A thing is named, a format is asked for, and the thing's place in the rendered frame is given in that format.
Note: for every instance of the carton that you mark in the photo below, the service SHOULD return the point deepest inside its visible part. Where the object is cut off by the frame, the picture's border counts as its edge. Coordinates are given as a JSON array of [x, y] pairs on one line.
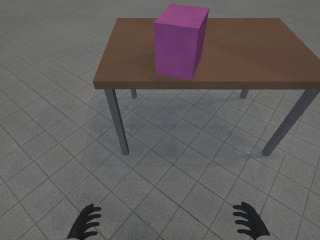
[[179, 36]]

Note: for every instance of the table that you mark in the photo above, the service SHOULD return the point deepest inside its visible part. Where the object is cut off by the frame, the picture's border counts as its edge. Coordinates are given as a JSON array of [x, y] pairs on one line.
[[237, 54]]

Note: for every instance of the robot left hand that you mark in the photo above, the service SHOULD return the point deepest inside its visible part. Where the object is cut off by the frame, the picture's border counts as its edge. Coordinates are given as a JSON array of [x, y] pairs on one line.
[[80, 225]]

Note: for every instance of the robot right hand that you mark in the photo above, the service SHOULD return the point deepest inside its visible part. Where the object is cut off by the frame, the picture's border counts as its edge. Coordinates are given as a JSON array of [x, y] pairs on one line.
[[254, 222]]

